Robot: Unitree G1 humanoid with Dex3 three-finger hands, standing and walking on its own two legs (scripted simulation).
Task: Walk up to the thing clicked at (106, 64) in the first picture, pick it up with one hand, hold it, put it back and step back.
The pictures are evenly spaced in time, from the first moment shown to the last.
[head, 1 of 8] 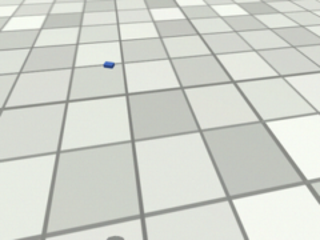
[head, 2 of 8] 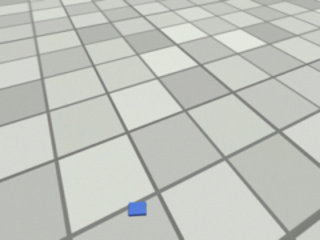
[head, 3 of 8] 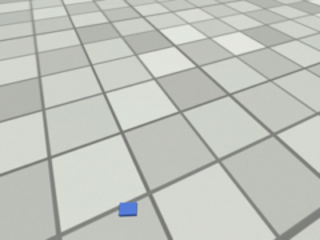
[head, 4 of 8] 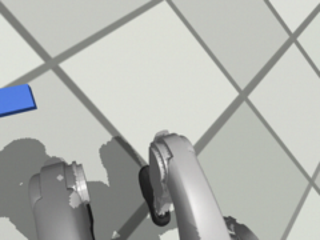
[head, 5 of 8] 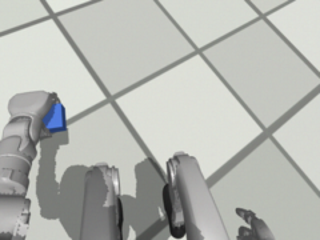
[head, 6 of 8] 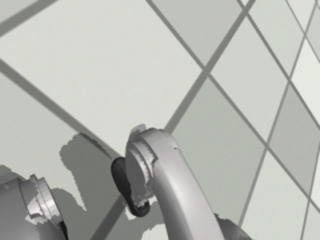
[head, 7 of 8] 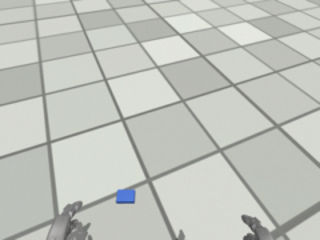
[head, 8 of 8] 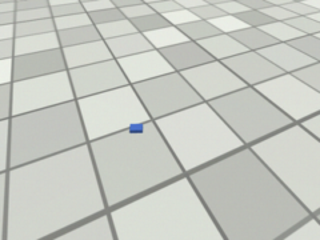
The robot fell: no
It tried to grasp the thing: yes
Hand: left
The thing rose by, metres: 0.68
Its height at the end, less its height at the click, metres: +0.00
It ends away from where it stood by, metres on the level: 0.01
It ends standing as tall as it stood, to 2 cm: yes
